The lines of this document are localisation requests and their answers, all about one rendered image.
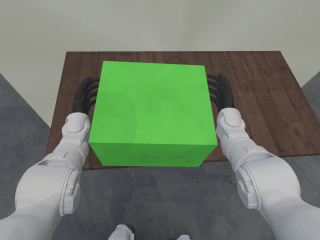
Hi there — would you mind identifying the robot right hand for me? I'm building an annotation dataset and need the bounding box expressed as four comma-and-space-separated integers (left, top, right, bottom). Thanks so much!
207, 73, 235, 113

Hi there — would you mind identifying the robot left hand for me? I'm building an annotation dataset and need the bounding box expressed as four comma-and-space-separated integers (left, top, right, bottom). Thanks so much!
72, 76, 100, 115

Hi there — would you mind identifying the robot left upper arm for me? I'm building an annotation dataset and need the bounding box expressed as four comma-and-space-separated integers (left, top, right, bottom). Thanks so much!
0, 165, 81, 240

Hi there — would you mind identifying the table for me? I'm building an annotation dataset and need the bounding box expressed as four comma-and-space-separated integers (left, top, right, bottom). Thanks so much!
45, 51, 320, 184

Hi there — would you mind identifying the robot right upper arm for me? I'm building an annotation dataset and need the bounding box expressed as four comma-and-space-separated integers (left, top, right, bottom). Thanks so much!
235, 156, 320, 240

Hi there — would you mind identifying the carton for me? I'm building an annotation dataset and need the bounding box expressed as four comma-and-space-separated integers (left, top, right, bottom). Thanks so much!
88, 61, 218, 167

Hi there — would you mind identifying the left robot forearm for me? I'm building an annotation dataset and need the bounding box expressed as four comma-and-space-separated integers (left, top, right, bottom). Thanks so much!
15, 112, 91, 208

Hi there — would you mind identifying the right robot forearm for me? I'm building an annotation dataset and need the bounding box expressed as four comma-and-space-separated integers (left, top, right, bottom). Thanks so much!
216, 107, 301, 196

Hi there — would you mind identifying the left robot foot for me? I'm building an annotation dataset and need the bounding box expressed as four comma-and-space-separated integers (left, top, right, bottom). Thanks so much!
126, 224, 136, 240

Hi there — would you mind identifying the robot left shin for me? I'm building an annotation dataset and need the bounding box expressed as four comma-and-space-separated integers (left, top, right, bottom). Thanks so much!
115, 224, 131, 231

